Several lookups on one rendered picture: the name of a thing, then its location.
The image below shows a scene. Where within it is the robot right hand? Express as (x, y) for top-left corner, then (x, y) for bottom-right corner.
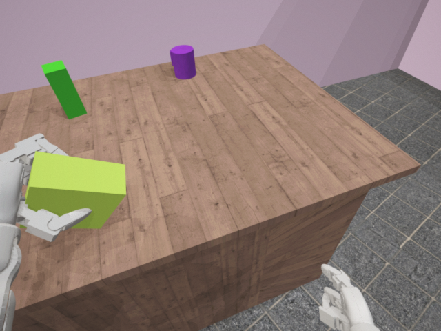
(319, 264), (374, 331)

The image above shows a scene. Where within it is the robot left hand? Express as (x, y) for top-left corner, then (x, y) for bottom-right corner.
(0, 133), (92, 242)

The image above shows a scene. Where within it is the sponge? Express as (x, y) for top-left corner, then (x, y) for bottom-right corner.
(20, 151), (126, 229)

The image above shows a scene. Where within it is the table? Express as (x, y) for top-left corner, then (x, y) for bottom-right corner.
(0, 44), (421, 331)

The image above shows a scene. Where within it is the left robot forearm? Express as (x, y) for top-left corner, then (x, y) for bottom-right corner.
(0, 223), (21, 331)

